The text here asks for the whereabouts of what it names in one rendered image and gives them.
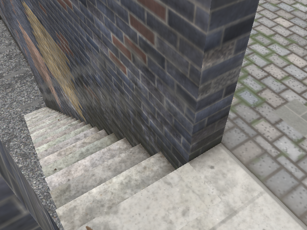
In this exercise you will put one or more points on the stairs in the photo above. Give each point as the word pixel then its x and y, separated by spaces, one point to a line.
pixel 87 171

